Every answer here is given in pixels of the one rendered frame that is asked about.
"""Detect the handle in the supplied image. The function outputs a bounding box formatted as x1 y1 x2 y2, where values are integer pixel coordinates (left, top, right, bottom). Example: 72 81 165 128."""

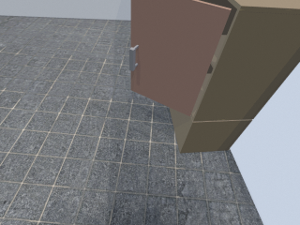
129 45 139 71

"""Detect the cupboard door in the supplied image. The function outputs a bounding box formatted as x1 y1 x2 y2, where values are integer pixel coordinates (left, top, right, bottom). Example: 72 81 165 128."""
130 0 232 116

